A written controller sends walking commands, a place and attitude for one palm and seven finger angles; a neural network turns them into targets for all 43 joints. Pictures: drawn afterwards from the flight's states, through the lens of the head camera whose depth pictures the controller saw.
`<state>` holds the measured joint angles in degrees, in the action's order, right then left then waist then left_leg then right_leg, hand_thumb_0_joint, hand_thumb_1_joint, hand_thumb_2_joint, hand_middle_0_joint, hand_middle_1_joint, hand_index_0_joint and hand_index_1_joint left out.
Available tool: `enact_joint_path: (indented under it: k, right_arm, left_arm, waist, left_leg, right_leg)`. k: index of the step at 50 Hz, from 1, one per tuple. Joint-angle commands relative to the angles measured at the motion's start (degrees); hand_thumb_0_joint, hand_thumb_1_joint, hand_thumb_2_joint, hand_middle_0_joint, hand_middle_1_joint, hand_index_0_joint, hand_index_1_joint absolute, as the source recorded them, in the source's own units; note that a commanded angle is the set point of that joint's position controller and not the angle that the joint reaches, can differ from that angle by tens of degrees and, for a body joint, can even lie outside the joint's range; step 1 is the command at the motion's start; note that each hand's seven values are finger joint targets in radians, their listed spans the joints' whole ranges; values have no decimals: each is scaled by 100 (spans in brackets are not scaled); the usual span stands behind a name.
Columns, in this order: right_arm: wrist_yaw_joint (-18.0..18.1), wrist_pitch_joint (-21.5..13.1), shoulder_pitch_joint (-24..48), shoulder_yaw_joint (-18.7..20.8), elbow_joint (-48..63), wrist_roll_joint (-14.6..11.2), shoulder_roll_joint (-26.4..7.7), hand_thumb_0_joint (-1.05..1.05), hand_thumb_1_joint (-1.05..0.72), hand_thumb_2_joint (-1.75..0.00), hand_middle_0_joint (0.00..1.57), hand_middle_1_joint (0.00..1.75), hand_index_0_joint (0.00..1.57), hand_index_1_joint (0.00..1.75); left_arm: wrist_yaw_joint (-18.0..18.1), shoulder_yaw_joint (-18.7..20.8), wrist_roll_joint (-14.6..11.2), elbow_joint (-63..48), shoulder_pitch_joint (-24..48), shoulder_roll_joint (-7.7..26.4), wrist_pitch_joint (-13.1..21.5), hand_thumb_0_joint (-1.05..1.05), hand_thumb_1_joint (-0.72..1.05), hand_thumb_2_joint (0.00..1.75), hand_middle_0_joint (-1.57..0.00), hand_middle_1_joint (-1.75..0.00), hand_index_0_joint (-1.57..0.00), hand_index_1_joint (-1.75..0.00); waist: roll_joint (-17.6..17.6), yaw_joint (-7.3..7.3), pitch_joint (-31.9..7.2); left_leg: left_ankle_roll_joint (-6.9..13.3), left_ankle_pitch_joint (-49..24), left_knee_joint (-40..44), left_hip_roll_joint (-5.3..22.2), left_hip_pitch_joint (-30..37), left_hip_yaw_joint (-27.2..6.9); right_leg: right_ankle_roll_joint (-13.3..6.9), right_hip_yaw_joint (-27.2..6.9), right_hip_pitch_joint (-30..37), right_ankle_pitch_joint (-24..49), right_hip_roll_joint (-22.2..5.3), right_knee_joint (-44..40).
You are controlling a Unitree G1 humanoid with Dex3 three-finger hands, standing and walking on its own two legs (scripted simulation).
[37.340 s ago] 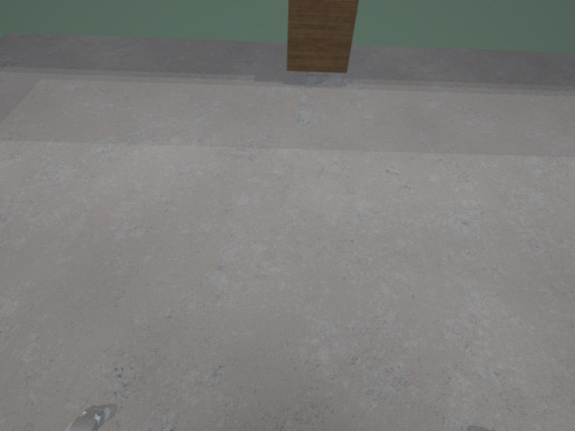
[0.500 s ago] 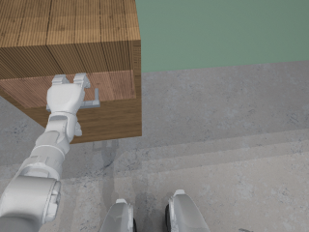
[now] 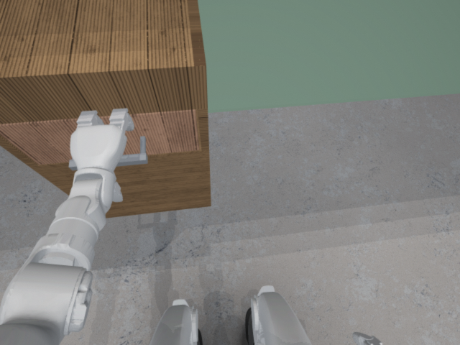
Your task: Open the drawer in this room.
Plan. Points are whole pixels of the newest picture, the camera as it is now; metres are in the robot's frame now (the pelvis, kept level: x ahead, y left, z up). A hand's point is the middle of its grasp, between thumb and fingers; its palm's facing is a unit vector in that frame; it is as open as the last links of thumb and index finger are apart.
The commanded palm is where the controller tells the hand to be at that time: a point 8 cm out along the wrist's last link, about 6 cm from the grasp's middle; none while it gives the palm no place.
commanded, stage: move the hooked fingers above the handle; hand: left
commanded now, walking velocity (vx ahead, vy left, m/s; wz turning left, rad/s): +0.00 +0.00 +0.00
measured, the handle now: (109, 153) +0.51 +0.24 -0.11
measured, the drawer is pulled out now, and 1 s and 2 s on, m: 0.00 0.00 0.00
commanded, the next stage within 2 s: lower the fingers behind the handle in 1.58 s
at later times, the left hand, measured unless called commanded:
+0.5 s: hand (114, 156) +0.47 +0.20 -0.05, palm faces +0.00 -0.01 -1.00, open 13.8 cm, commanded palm +0.44 +0.22 +0.00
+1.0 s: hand (105, 160) +0.46 +0.22 -0.06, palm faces -0.05 -0.01 -1.00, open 13.8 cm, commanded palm +0.44 +0.22 +0.00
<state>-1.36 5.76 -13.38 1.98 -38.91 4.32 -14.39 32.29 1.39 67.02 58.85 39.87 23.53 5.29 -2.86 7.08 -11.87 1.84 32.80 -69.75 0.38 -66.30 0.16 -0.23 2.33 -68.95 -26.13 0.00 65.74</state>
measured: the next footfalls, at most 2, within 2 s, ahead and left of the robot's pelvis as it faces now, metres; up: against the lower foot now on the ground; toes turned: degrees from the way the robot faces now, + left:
none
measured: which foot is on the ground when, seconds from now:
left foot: down 0.00-1.00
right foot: down 0.00-1.00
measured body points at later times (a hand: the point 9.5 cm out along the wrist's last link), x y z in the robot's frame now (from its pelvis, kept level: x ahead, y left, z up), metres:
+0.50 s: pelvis -0.01 -0.01 +0.00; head +0.15 -0.01 +0.42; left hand +0.46 +0.20 +0.01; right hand +0.04 -0.28 -0.14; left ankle -0.01 +0.10 -0.63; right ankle +0.03 -0.12 -0.63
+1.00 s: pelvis -0.01 +0.00 -0.01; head +0.15 +0.00 +0.41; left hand +0.46 +0.22 +0.00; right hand +0.03 -0.28 -0.14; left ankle -0.01 +0.10 -0.63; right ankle +0.03 -0.12 -0.63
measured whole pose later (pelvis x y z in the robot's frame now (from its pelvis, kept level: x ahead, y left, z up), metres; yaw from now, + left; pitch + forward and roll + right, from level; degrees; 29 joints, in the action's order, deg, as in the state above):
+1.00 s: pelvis -0.01 +0.00 -0.01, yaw +0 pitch +30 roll -2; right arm -1.3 4.6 -14.4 1.8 -39.6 3.3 -15.3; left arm 30.7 1.5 65.2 61.5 43.2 25.6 2.2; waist -3.7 7.1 -10.9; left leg 1.9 32.2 -71.5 0.4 -69.7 0.4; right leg -0.2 2.0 -72.5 -25.4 0.0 67.4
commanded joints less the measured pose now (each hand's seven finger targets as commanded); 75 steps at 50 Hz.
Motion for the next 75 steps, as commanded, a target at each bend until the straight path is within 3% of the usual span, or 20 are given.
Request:
enact_joint_path:
  k: [1,7,8,13,16,18,21,26,28,30,34,35,38,45,51,54,59,61,66,75]
  right_arm:
    - [-21,-24,-768,297,386,-42,-885,0,-90,-90,20,30,20,30]
    - [114,-130,-926,404,341,-143,-912,0,-90,-90,20,30,20,30]
    - [156,-165,-953,425,293,-133,-889,0,-90,-90,20,30,20,30]
    - [258,-252,-1026,419,29,-69,-889,0,-90,-90,20,30,20,30]
    - [202,-232,-999,360,-46,-31,-902,0,-90,-90,20,30,20,30]
    - [123,-176,-939,312,5,-3,-929,0,-90,-90,20,30,20,30]
    - [33,-107,-884,268,194,-48,-910,0,-90,-90,20,30,20,30]
    - [61,-59,-846,238,355,-159,-956,0,-90,-90,20,30,20,30]
    - [126,-135,-806,256,361,-172,-917,0,-90,-90,20,30,20,30]
    - [197,-210,-879,267,313,-179,-947,0,-90,-90,20,30,20,30]
    - [274,-377,-1021,366,171,-128,-898,0,-90,-90,20,30,20,30]
    - [273,-376,-1014,354,109,-117,-914,0,-90,-90,20,30,20,30]
    - [224,-403,-1045,367,12,-94,-889,0,-90,-90,20,30,20,30]
    - [57,-217,-1047,297,145,-87,-987,0,-90,-90,20,30,20,30]
    - [100,-136,-993,277,269,-151,-981,0,-90,-90,20,30,20,30]
    - [154,-186,-1024,334,245,-143,-942,0,-90,-90,20,30,20,30]
    - [168,-225,-1046,382,106,-101,-906,0,-90,-90,20,30,20,30]
    - [142,-222,-1048,359,50,-79,-930,0,-90,-90,20,30,20,30]
    - [48,-142,-1035,369,78,-52,-944,0,-90,-90,20,30,20,30]
    - [66,-47,-977,365,228,-113,-931,0,-90,-90,20,30,20,30]
  left_arm:
    - [400,532,-5,-608,1436,1647,-497,0,-50,30,-30,-120,-30,-120]
    - [-162,181,-386,-1360,1932,1378,-352,0,-50,30,-30,-120,-30,-120]
    - [-248,-16,-435,-1479,2155,1154,-240,0,-50,30,-30,-120,-30,-120]
    - [-201,-155,-240,-1547,2599,1083,233,0,-50,30,-30,-120,-30,-120]
    - [84,170,-99,-1058,2468,1385,161,0,-50,30,-30,-120,-30,-120]
    - [226,501,-121,-700,2108,1649,-73,0,-50,30,-30,-120,-30,-120]
    - [296,499,-118,-276,1643,1685,-496,0,-50,30,-30,-120,-30,-120]
    - [102,459,-160,-318,1729,1930,-838,0,-50,30,-30,-120,-30,-120]
    - [-69,329,-308,-678,2100,1773,-662,0,-50,30,-30,-120,-30,-120]
    - [-215,441,-362,-1004,2319,2020,-329,0,-50,30,-30,-120,-30,-120]
    - [-280,80,-245,-1477,2584,1515,269,0,-50,30,-30,-120,-30,-120]
    - [-246,161,-200,-1270,2425,1596,308,0,-50,30,-30,-120,-30,-120]
    - [-77,-52,-165,-873,2599,1205,251,0,-50,30,-30,-120,-30,-120]
    - [69,468,-203,-484,2075,1802,-308,0,-50,30,-30,-120,-30,-120]
    - [-122,449,-266,-744,1942,1885,-427,0,-50,30,-30,-120,-30,-120]
    - [-234,264,-336,-1195,2107,1591,-128,0,-50,30,-30,-120,-30,-120]
    - [-131,67,-263,-1255,2069,1221,194,0,-50,30,-30,-120,-30,-120]
    - [-11,189,-221,-1089,2108,1359,175,0,-50,30,-30,-120,-30,-120]
    - [211,383,-188,-840,1918,1466,-105,0,-50,30,-30,-120,-30,-120]
    - [-77,349,-315,-1186,1571,1486,-241,0,-50,30,-30,-120,-30,-120]
  waist:
    - [-272,-251,-2827]
    - [-39,42,-3551]
    - [4,194,-3511]
    - [-300,308,-2812]
    - [-468,190,-2474]
    - [-460,-25,-2492]
    - [-311,-167,-2605]
    - [269,-120,-2779]
    - [218,19,-2853]
    - [171,46,-3059]
    - [-310,217,-3192]
    - [-359,163,-2960]
    - [-430,307,-2485]
    - [-450,-79,-2964]
    - [-19,-64,-2996]
    - [-181,37,-3168]
    - [-346,126,-2748]
    - [-342,104,-2526]
    - [-341,-20,-2717]
    - [-244,-125,-3098]
  left_leg:
    - [35,-2685,759,-118,1378,-12]
    - [72,-2681,789,-80,1878,-105]
    - [91,-2674,782,-62,2005,-160]
    - [71,-2474,764,-42,2074,-256]
    - [49,-2377,702,-58,1753,-223]
    - [31,-2507,729,-94,1550,-169]
    - [44,-2557,746,-133,1265,-24]
    - [113,-2089,848,-166,903,62]
    - [143,-1899,835,-145,967,50]
    - [162,-1715,777,-144,980,32]
    - [131,-1961,685,-103,1621,-126]
    - [103,-1967,673,-102,1582,-151]
    - [69,-1939,656,-76,1554,-242]
    - [32,-2504,666,-108,1470,-131]
    - [98,-2237,773,-108,1292,-76]
    - [80,-2364,798,-73,1714,-171]
    - [34,-2485,790,-30,1990,-256]
    - [33,-2379,765,-33,1784,-256]
    - [-8,-2794,740,-50,1875,-228]
    - [27,-2933,849,-59,2055,-155]
  right_leg:
    - [-240,-19,2113,2132,147,-435]
    - [-131,-93,2515,2355,133,-641]
    - [-128,-82,2337,2275,137,-686]
    - [-198,18,1450,1605,141,-703]
    - [-244,41,1201,1402,148,-615]
    - [-264,41,1443,1587,146,-529]
    - [-232,-3,1895,1931,154,-489]
    - [-131,-146,2602,1973,133,-654]
    - [-111,-180,2553,1813,124,-726]
    - [-97,-225,2560,1610,113,-712]
    - [-159,-118,1812,1471,142,-629]
    - [-188,-70,1609,1350,149,-597]
    - [-212,25,1029,1062,156,-609]
    - [-218,27,1678,1736,170,-423]
    - [-161,-63,2211,1833,163,-572]
    - [-162,-38,2000,1784,169,-589]
    - [-198,49,1430,1534,185,-618]
    - [-222,66,1305,1409,182,-592]
    - [-234,89,1459,1734,192,-505]
    - [-195,12,2106,2176,191,-599]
